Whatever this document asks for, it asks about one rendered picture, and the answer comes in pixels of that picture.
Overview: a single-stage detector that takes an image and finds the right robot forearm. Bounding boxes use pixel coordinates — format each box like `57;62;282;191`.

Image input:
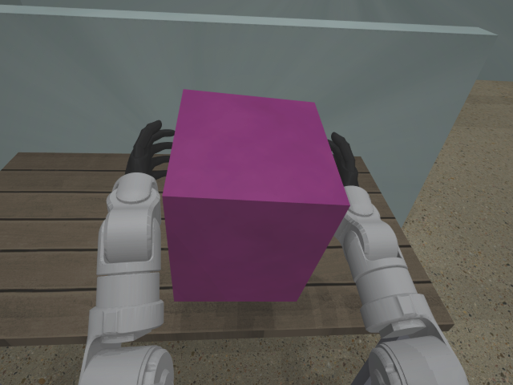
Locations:
334;185;469;385

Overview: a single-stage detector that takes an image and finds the right robot upper arm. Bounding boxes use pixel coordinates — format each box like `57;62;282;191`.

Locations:
369;335;467;385

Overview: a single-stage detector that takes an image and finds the left robot forearm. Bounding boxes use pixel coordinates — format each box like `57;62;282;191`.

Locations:
78;172;164;385

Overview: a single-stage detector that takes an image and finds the left robot upper arm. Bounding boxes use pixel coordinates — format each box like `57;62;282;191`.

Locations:
80;345;174;385

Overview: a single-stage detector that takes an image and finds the left robot hand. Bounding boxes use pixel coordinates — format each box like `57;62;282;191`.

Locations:
125;120;175;180

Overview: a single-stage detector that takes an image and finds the table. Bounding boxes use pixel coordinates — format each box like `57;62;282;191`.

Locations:
0;152;454;385

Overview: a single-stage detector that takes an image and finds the carton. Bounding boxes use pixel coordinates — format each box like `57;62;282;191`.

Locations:
162;89;350;302

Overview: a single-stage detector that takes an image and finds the right robot hand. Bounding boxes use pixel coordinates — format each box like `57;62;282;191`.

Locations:
327;132;359;187

